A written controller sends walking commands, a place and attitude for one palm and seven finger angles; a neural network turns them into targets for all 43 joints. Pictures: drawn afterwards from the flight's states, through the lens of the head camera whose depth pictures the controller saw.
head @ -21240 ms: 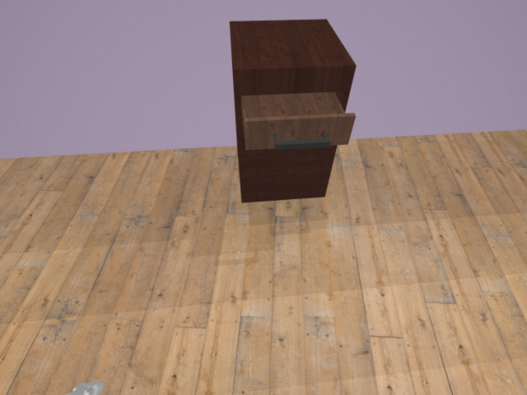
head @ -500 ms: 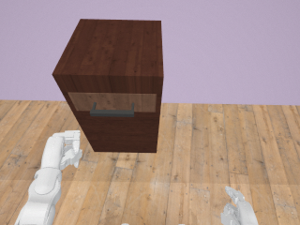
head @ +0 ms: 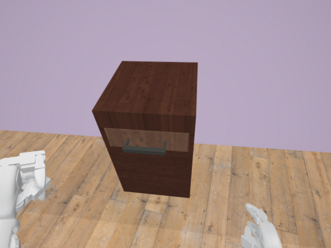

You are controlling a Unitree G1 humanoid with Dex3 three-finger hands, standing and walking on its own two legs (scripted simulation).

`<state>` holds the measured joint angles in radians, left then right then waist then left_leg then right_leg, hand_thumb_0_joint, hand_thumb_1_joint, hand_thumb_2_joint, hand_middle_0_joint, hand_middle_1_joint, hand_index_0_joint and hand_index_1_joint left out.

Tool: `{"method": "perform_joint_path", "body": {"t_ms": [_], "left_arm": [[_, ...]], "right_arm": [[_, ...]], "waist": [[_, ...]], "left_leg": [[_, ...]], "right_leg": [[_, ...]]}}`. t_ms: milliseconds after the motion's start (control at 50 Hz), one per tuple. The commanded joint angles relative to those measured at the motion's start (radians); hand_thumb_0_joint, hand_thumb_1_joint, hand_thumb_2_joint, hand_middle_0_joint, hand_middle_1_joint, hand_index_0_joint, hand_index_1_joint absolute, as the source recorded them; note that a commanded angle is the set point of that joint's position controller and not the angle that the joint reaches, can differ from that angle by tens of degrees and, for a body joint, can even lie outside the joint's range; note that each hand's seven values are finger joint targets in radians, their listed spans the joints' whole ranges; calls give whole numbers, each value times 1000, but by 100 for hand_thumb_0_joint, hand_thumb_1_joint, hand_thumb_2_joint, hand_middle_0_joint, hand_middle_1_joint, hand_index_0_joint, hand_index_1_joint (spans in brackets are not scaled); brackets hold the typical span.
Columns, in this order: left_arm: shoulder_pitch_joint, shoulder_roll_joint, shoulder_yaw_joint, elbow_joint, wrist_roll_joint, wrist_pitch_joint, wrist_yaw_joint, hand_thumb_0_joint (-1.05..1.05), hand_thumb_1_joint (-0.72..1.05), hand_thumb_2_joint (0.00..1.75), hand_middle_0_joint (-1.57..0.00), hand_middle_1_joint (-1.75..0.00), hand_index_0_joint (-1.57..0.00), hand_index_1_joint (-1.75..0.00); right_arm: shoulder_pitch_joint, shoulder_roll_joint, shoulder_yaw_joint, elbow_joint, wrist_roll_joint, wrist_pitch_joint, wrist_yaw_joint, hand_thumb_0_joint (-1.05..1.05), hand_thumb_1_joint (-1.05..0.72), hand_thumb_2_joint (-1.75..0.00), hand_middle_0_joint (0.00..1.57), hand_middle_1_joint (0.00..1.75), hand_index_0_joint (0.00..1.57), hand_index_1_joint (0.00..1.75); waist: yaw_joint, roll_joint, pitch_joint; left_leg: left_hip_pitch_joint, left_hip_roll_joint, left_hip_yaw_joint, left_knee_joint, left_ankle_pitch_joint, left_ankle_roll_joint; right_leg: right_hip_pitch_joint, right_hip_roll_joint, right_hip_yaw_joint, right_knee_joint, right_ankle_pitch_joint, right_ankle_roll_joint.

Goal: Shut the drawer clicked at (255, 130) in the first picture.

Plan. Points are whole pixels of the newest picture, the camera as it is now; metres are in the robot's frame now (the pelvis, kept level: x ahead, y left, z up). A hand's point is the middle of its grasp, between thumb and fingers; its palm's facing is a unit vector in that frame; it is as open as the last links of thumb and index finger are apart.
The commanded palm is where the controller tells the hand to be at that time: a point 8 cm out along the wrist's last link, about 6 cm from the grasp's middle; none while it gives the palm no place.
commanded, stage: draw the hand back to the body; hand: left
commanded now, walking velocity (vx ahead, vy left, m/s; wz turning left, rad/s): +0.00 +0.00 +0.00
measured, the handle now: (145, 146) +0.59 +0.18 -0.23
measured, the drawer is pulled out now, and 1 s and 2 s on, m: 0.00 0.00 0.00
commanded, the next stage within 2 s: step back with the hand held close in 0.18 s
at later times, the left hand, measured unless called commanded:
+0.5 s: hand (45, 182) +0.18 +0.23 +0.17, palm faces +0.37 -0.80 -0.48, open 3.2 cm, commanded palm +0.11 +0.27 +0.18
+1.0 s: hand (10, 232) +0.10 +0.25 +0.16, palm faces +0.37 -0.80 -0.47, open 3.3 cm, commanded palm +0.04 +0.29 +0.18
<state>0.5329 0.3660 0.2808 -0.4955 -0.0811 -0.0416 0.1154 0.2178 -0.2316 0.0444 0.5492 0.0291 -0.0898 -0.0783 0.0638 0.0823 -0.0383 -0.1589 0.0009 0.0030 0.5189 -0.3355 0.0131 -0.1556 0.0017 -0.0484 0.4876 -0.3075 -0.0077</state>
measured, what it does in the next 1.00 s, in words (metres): shifts its weight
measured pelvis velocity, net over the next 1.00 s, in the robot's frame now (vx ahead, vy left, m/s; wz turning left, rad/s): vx -0.09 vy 0.02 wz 0.00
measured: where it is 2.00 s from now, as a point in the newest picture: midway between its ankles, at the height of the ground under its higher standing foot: outside the picture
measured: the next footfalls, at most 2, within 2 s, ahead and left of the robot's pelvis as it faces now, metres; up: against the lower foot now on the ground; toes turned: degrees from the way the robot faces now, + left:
right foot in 1.64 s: -0.23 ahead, -0.09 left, +0.00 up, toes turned -2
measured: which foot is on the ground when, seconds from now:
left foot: down 0.00-1.00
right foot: down 0.00-1.00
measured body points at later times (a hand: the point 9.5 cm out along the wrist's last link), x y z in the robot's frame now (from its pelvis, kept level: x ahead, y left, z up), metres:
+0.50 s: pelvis -0.02 -0.01 +0.00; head -0.02 -0.03 +0.45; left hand +0.15 +0.28 +0.20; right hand +0.15 -0.25 -0.09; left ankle -0.04 +0.11 -0.74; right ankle -0.03 -0.11 -0.74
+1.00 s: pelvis -0.09 +0.02 +0.00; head -0.07 +0.01 +0.45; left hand +0.07 +0.29 +0.18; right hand +0.10 -0.21 -0.08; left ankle -0.04 +0.11 -0.74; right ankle -0.03 -0.11 -0.74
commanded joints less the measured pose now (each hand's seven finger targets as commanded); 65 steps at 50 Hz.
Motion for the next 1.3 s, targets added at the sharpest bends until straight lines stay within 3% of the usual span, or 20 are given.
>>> {"method": "perform_joint_path", "body": {"t_ms": [0, 40, 80, 140, 180, 240, 280, 300, 320, 340, 420, 520, 600, 740, 860, 980, 1060, 1160, 1200, 1280], "left_arm": [[-27, 127, 115, -202, 3, -89, 8, 0, 90, 90, -140, -160, -140, -160], [-19, 79, 88, -101, 3, -77, 2, 0, 90, 90, -140, -160, -140, -160], [-70, 86, 87, -94, 5, -83, 3, 0, 90, 90, -140, -160, -140, -160], [-98, 126, 114, -125, 8, -102, 7, 0, 90, 90, -140, -160, -140, -160], [-105, 142, 120, -200, 11, -116, 11, 0, 90, 90, -140, -160, -140, -160], [-97, 164, 125, -267, 17, -125, 23, 0, 90, 90, -140, -160, -140, -160], [-65, 156, 128, -251, 17, -123, 28, 0, 90, 90, -140, -160, -140, -160], [-164, 256, 259, -299, 15, -169, 31, 0, 90, 90, -140, -160, -140, -160], [-72, 187, 216, -160, 22, -174, 24, 0, 90, 90, -140, -160, -140, -160], [-70, 184, 208, -148, 23, -178, 20, 0, 90, 90, -140, -160, -140, -160], [44, 118, 165, -86, 26, -201, 13, 0, 90, 90, -140, -160, -140, -160], [127, 160, 204, -191, 19, -220, 19, 0, 90, 90, -140, -160, -140, -160], [150, 189, 223, -255, 14, -222, 32, 0, 90, 90, -140, -160, -140, -160], [120, 173, 206, -238, 22, -228, 43, 0, 90, 90, -140, -160, -140, -160], [67, 149, 186, -188, 44, -241, 46, 0, 90, 90, -140, -160, -140, -160], [31, 160, 184, -273, 64, -269, 54, 0, 90, 90, -140, -160, -140, -160], [52, 180, 212, -306, 63, -283, 62, 0, 90, 90, -140, -160, -140, -160], [80, 182, 242, -280, 68, -304, 59, 0, 90, 90, -140, -160, -140, -160], [76, 182, 248, -276, 69, -311, 59, 0, 90, 90, -140, -160, -140, -160], [61, 190, 239, -256, 57, -315, 60, 0, 90, 90, -140, -160, -140, -160]], "right_arm": [[-122, -70, -40, -132, -9, -74, -1, 0, -90, -90, 20, 30, 20, 30], [-120, -76, -49, -121, -6, -64, -1, 0, -90, -90, 20, 30, 20, 30], [-120, -84, -52, -121, -5, -52, -5, 0, -90, -90, 20, 30, 20, 30], [-135, -83, -52, -124, -11, -57, -12, 0, -90, -90, 20, 30, 20, 30], [-139, -76, -49, -134, -17, -71, -13, 0, -90, -90, 20, 30, 20, 30], [-139, -74, -42, -129, -19, -98, -12, 0, -90, -90, 20, 30, 20, 30], [-140, -68, -42, -121, -20, -111, -12, 0, -90, -90, 20, 30, 20, 30], [-110, -104, -53, -144, -21, -75, -5, 0, -90, -90, 20, 30, 20, 30], [-105, -84, -58, -111, -24, -53, -3, 0, -90, -90, 20, 30, 20, 30], [-118, -86, -65, -120, -25, -42, -1, 0, -90, -90, 20, 30, 20, 30], [-123, -102, -85, -114, -25, -1, 7, 0, -90, -90, 20, 30, 20, 30], [-144, -102, -99, -148, -20, 32, 7, 0, -90, -90, 20, 30, 20, 30], [-146, -100, -100, -165, -15, 39, -5, 0, -90, -90, 20, 30, 20, 30], [-131, -111, -103, -154, -21, 31, -19, 0, -90, -90, 20, 30, 20, 30], [-126, -115, -99, -154, -17, 11, -16, 0, -90, -90, 20, 30, 20, 30], [-106, -124, -99, -159, -29, -14, -11, 0, -90, -90, 20, 30, 20, 30], [-104, -116, -97, -160, -32, -27, -13, 0, -90, -90, 20, 30, 20, 30], [-107, -119, -106, -152, -28, -39, -11, 0, -90, -90, 20, 30, 20, 30], [-98, -119, -112, -141, -28, -40, -8, 0, -90, -90, 20, 30, 20, 30], [-84, -109, -122, -110, -33, -36, 4, 0, -90, -90, 20, 30, 20, 30]], "waist": [[-13, -57, 2], [-25, -118, 75], [-30, -92, 86], [-16, -83, 30], [-5, -22, -53], [-1, 41, -88], [1, 26, -60], [-51, -38, 74], [-59, -108, 81], [-57, -128, 109], [-61, -69, 14], [-49, -64, -154], [-47, -53, -174], [-55, 13, -80], [-63, -42, 17], [-73, -40, 4], [-73, -9, -28], [-70, 36, -42], [-70, -6, -51], [-82, -151, -43]], "left_leg": [[20, 25, -2, -71, 332, 6], [2, 27, 2, -78, 273, 11], [4, 25, 3, -88, 213, 15], [28, 18, 1, -87, 198, 22], [50, 14, 1, -91, 224, 22], [57, 11, 2, -87, 262, 15], [49, 13, 3, -88, 286, 14], [-48, 28, -19, -63, 217, 32], [-34, 22, -25, -37, 196, 30], [-39, 18, -27, -37, 192, 27], [-35, 46, -28, -80, 294, 26], [-32, 64, -29, -91, 480, 25], [-69, 66, -42, -95, 471, 23], [-198, 89, -81, -166, 289, 38], [-442, 100, -109, -227, -154, 67], [-429, 82, -113, -166, -234, 70], [-427, 89, -132, -182, -224, 69], [-576, 123, -156, -215, -258, 91], [-582, 104, -134, -169, -239, 87], [-374, 17, -68, 31, -137, 37]], "right_leg": [[3, -6, 3, -77, 309, -10], [-33, -4, 6, -104, 258, -7], [-44, -11, 13, -115, 193, -4], [-18, -14, 26, -123, 172, -5], [31, -23, 29, -104, 204, -8], [60, -25, 33, -100, 250, -12], [55, -24, 28, -96, 279, -13], [-51, -85, 150, -168, 307, -20], [-83, -111, 157, -192, 292, -28], [-108, -114, 161, -211, 292, -29], [-43, -99, 109, -152, 338, -12], [72, -83, 61, -61, 488, 6], [73, -73, 58, -37, 470, 12], [36, -35, 54, -11, 294, 21], [75, -28, 95, 0, 102, 22], [-9, -36, 132, -68, -79, 13], [7, -16, 124, -34, -30, 13], [140, 16, 125, 91, 131, 20], [132, -2, 151, 79, 156, 13], [-128, -117, 268, -126, -9, -43]]}}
